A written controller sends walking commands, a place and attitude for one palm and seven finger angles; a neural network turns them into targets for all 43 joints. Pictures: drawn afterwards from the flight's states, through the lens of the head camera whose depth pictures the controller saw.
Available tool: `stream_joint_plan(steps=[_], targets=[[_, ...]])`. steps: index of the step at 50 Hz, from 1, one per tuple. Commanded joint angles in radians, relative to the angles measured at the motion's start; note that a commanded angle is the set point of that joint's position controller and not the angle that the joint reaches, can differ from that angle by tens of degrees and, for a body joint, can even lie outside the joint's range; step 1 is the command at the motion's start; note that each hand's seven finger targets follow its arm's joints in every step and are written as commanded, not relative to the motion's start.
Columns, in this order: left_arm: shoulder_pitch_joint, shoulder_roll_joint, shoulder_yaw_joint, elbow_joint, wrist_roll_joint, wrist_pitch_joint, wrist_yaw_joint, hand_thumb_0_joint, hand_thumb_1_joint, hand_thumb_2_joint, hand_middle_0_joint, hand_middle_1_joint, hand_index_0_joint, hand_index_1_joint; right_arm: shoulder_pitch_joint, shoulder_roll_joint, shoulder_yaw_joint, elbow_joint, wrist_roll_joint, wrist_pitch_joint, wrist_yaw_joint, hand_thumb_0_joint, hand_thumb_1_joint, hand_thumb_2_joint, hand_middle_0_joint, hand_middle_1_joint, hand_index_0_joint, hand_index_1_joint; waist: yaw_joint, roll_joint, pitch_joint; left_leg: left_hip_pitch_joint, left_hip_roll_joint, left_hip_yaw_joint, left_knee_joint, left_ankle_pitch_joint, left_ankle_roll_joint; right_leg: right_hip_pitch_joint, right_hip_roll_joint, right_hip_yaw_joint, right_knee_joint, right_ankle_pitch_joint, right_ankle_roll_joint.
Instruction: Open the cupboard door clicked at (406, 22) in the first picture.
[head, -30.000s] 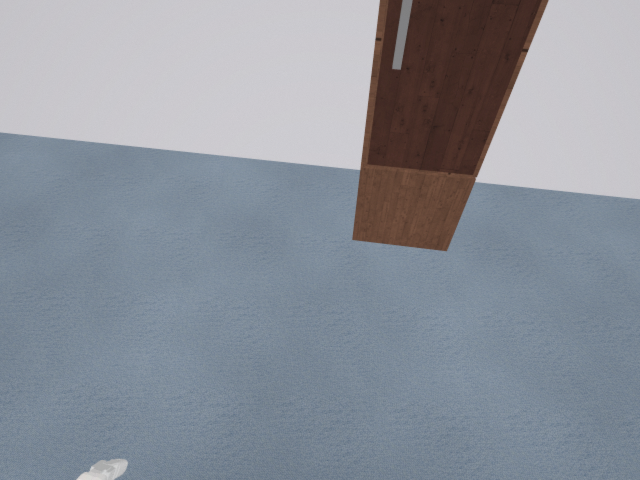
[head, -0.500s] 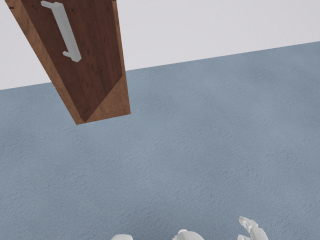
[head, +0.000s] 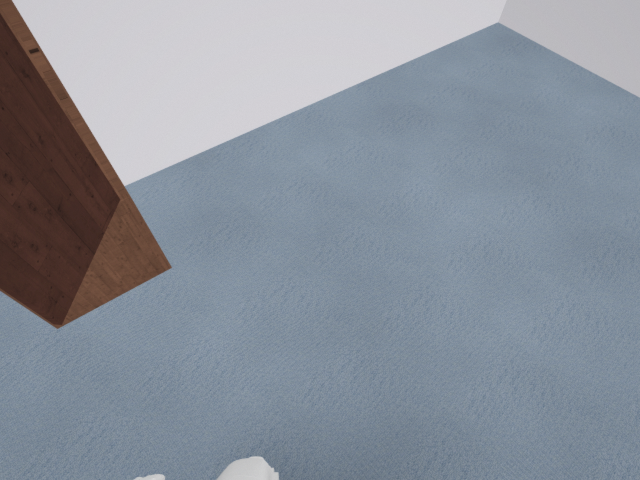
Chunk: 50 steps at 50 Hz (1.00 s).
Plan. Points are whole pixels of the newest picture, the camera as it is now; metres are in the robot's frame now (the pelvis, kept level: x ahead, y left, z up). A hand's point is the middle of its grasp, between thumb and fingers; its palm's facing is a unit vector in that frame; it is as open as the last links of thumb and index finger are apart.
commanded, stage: walk to a spot facing it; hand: left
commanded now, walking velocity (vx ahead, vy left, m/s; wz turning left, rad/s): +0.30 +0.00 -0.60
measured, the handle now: out of the picture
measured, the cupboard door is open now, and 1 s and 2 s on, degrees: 50 50 50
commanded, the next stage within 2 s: turn to face it in 1.34 s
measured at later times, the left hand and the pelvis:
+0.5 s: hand (296, 313) +0.38 +0.07 -0.17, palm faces -0.35 -0.91 -0.21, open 7.4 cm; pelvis +0.16 -0.06 -0.02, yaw -17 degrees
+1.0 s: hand (324, 243) +0.53 +0.03 -0.17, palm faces -0.42 -0.89 -0.18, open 7.4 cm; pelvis +0.40 -0.13 +0.00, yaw -29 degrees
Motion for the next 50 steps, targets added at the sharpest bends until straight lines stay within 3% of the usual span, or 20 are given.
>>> stream_joint_plan(steps=[1,3,4,7,10,16,18,19,20,21,22,24,27,35,38,39,40,41,45,50], targets=[[-0.059,0.188,0.056,-0.082,-0.006,-0.027,-0.003,0.0,0.9,0.9,-0.2,-0.3,-0.2,-0.3,0.14,-0.083,-0.015,-0.041,0.003,-0.061,-0.013,0.0,-0.9,-0.9,0.2,0.3,0.2,0.3,-0.07,-0.057,-0.107,0.334,-0.01,0.008,-0.357,0.114,0.026,-0.176,-0.137,0.228,-0.117,-0.238,-0.104],[-0.112,0.07,0.03,-0.152,-0.018,-0.03,-0.02,0.0,0.9,0.9,-0.2,-0.3,-0.2,-0.3,0.325,-0.255,-0.046,-0.002,-0.03,-0.078,-0.037,0.0,-0.9,-0.9,0.2,0.3,0.2,0.3,-0.142,0.386,-0.111,0.522,0.462,-0.571,-0.641,-0.234,0.199,-0.521,0.051,-0.089,0.41,-0.365,0.02],[-0.182,0.107,0.043,-0.179,-0.007,-0.041,-0.037,0.0,0.9,0.9,-0.2,-0.3,-0.2,-0.3,0.306,-0.259,-0.043,-0.012,-0.026,-0.081,-0.042,0.0,-0.9,-0.9,0.2,0.3,0.2,0.3,-0.135,0.2,-0.062,0.408,0.519,-0.612,-0.675,-0.229,0.271,-0.532,-0.057,-0.045,0.537,-0.293,0.017],[-0.161,0.068,0.038,-0.13,0.008,-0.043,-0.054,0.0,0.9,0.9,-0.2,-0.3,-0.2,-0.3,0.211,-0.141,-0.007,-0.023,-0.025,-0.1,-0.028,0.0,-0.9,-0.9,0.2,0.3,0.2,0.3,-0.055,0.163,-0.014,0.343,0.357,-0.298,-0.614,0.141,0.192,-0.518,-0.118,-0.083,0.666,-0.082,0.037],[-0.18,0.018,0.013,-0.119,0.002,-0.035,-0.064,0.0,0.9,0.9,-0.2,-0.3,-0.2,-0.3,0.273,-0.107,0.003,0.016,-0.022,-0.11,-0.033,0.0,-0.9,-0.9,0.2,0.3,0.2,0.3,-0.065,0.183,-0.071,0.443,0.275,-0.02,-0.521,0.589,0.138,-0.47,-0.112,-0.167,0.548,-0.03,0.046],[-0.262,0.021,0.001,-0.119,0.001,-0.031,-0.066,0.0,0.9,0.9,-0.2,-0.3,-0.2,-0.3,0.323,-0.118,0.001,0.062,-0.026,-0.101,-0.023,0.0,-0.9,-0.9,0.2,0.3,0.2,0.3,-0.079,0.23,-0.056,0.393,0.283,0.131,-0.489,0.705,0.122,-0.257,-0.057,-0.277,0.216,0.013,0.01],[-0.186,0.048,0.009,-0.094,0.001,-0.035,-0.061,0.0,0.9,0.9,-0.2,-0.3,-0.2,-0.3,0.301,-0.135,0.001,0.064,-0.022,-0.096,-0.023,0.0,-0.9,-0.9,0.2,0.3,0.2,0.3,-0.03,0.228,-0.078,0.367,0.295,0.161,-0.377,0.872,0.114,-0.097,-0.019,-0.305,0.155,-0.015,-0.023],[-0.063,0.071,0.021,-0.059,0.001,-0.042,-0.056,0.0,0.9,0.9,-0.2,-0.3,-0.2,-0.3,0.269,-0.147,-0.001,0.058,-0.016,-0.094,-0.022,0.0,-0.9,-0.9,0.2,0.3,0.2,0.3,0.039,0.184,-0.13,0.302,0.274,0.18,-0.221,0.932,0.093,0.096,0.008,-0.309,0.094,0.006,-0.048],[0.132,0.136,0.041,-0.002,0.005,-0.054,-0.044,0.0,0.9,0.9,-0.2,-0.3,-0.2,-0.3,0.21,-0.141,0.001,0.035,-0.002,-0.096,-0.011,0.0,-0.9,-0.9,0.2,0.3,0.2,0.3,0.138,0.1,-0.217,0.113,0.235,0.214,-0.002,0.862,0.06,0.405,-0.026,-0.245,0.042,0.047,-0.089],[0.291,0.272,0.082,0.035,0.007,-0.064,-0.024,0.0,0.9,0.9,-0.2,-0.3,-0.2,-0.3,0.183,-0.062,0.016,-0.01,0.023,-0.1,-0.007,0.0,-0.9,-0.9,0.2,0.3,0.2,0.3,0.195,-0.166,-0.342,-0.222,0.086,0.216,0.371,0.136,0.008,0.68,-0.348,0.228,-0.056,0.041,-0.209],[0.304,0.329,0.086,0.05,-0.024,-0.058,-0.014,0.0,0.9,0.9,-0.2,-0.3,-0.2,-0.3,0.086,-0.056,0.011,-0.052,0.025,-0.101,-0.012,0.0,-0.9,-0.9,0.2,0.3,0.2,0.3,0.192,-0.193,-0.295,-0.371,0.048,0.055,0.585,-0.195,0.011,0.608,-0.497,0.465,-0.203,0.159,-0.275],[0.137,0.23,0.058,0.002,-0.018,-0.063,0.006,0.0,0.9,0.9,-0.2,-0.3,-0.2,-0.3,0.046,-0.068,-0.001,-0.036,0.009,-0.096,-0.014,0.0,-0.9,-0.9,0.2,0.3,0.2,0.3,0.094,-0.122,-0.146,-0.367,0.137,-0.065,0.585,-0.009,0.01,0.324,-0.422,0.332,-0.235,0.111,-0.234],[-0.021,0.143,0.036,-0.032,-0.002,-0.079,0.013,0.0,0.9,0.9,-0.2,-0.3,-0.2,-0.3,0.129,-0.022,0.003,0.028,-0.007,-0.062,-0.006,0.0,-0.9,-0.9,0.2,0.3,0.2,0.3,-0.026,-0.088,-0.122,-0.145,0.141,-0.028,0.315,0.056,-0.005,0.066,-0.299,0.069,-0.251,0.223,-0.18],[0.053,0.143,0.045,0.042,-0.005,-0.099,-0.001,0.0,0.9,0.9,-0.2,-0.3,-0.2,-0.3,-0.005,-0.001,-0.003,-0.016,-0.005,-0.083,0.022,0.0,-0.9,-0.9,0.2,0.3,0.2,0.3,-0.006,-0.093,-0.086,-0.043,0.045,0.028,-0.136,0.217,0.011,0.119,-0.236,0.05,-0.233,0.212,-0.149],[0.04,0.127,0.043,0.04,-0.017,-0.097,0.001,0.0,0.9,0.9,-0.2,-0.3,-0.2,-0.3,0.114,-0.059,-0.015,0.03,-0.01,-0.101,0.008,0.0,-0.9,-0.9,0.2,0.3,0.2,0.3,-0.079,-0.019,-0.118,0.266,0.02,0.041,-0.314,0.283,0.044,0.017,-0.171,-0.009,-0.041,0.32,-0.095],[0.053,0.084,0.035,0.025,-0.019,-0.096,-0.002,0.0,0.9,0.9,-0.2,-0.3,-0.2,-0.3,0.253,-0.144,-0.035,0.065,-0.023,-0.11,-0.003,0.0,-0.9,-0.9,0.2,0.3,0.2,0.3,-0.136,0.131,-0.206,0.48,0.181,-0.181,-0.371,0.22,0.118,-0.138,-0.089,-0.065,0.206,0.221,-0.047],[0.085,0.037,0.016,0.011,-0.024,-0.1,-0.012,0.0,0.9,0.9,-0.2,-0.3,-0.2,-0.3,0.372,-0.243,-0.055,0.083,-0.037,-0.107,-0.01,0.0,-0.9,-0.9,0.2,0.3,0.2,0.3,-0.158,0.366,-0.295,0.632,0.436,-0.488,-0.474,0.199,0.237,-0.327,0.02,-0.173,0.569,-0.247,-0.007],[0.03,0.059,0.02,-0.01,-0.01,-0.105,-0.007,0.0,0.9,0.9,-0.2,-0.3,-0.2,-0.3,0.356,-0.217,-0.043,0.078,-0.033,-0.095,-0.011,0.0,-0.9,-0.9,0.2,0.3,0.2,0.3,-0.159,0.247,-0.246,0.524,0.487,-0.566,-0.54,0.082,0.286,-0.386,-0.018,-0.096,0.731,-0.301,-0.02],[0.002,0.025,0.02,0.013,0.004,-0.08,-0.03,0.0,0.9,0.9,-0.2,-0.3,-0.2,-0.3,0.164,-0.074,-0.007,0.051,-0.024,-0.122,-0.018,0.0,-0.9,-0.9,0.2,0.3,0.2,0.3,-0.038,0.169,-0.073,0.28,0.35,-0.239,-0.602,0.215,0.183,-0.42,-0.147,-0.077,0.745,-0.028,0.014],[-0.045,-0.019,0.001,0.007,0.004,-0.064,-0.038,0.0,0.9,0.9,-0.2,-0.3,-0.2,-0.3,0.196,-0.079,-0.016,0.095,-0.022,-0.117,-0.007,0.0,-0.9,-0.9,0.2,0.3,0.2,0.3,-0.044,0.158,-0.11,0.283,0.264,0.05,-0.571,0.435,0.152,-0.231,-0.124,-0.207,0.276,0.001,0.025]])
